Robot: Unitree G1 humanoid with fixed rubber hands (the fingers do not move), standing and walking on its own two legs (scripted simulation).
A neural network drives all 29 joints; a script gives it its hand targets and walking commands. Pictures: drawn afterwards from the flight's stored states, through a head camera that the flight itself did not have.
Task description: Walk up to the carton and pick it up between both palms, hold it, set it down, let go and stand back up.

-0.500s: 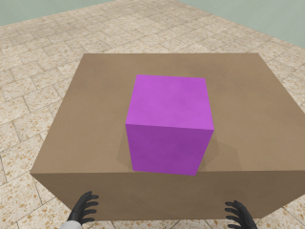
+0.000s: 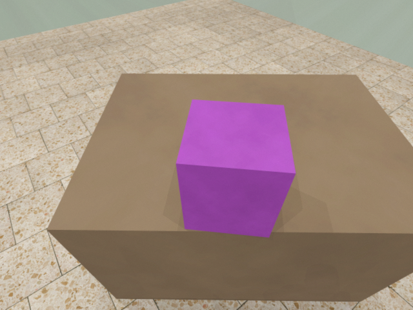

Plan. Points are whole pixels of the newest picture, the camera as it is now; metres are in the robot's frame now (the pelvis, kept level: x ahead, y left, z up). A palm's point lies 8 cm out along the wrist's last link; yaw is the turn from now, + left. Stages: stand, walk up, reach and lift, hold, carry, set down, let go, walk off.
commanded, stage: stand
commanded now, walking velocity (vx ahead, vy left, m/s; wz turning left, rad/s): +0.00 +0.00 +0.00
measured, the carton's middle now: (231, 170) +0.43 -0.03 +0.02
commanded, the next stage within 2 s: none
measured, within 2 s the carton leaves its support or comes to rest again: neither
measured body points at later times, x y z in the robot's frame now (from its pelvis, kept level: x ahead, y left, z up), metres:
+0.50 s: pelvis +0.00 +0.00 +0.01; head +0.00 +0.00 +0.46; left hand +0.01 +0.24 -0.14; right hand +0.01 -0.23 -0.15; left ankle -0.01 +0.11 -0.74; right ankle +0.01 -0.11 -0.74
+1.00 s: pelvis +0.00 +0.00 +0.01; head -0.01 +0.00 +0.46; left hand -0.03 +0.22 -0.15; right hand -0.03 -0.21 -0.16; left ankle -0.01 +0.11 -0.74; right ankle +0.01 -0.11 -0.74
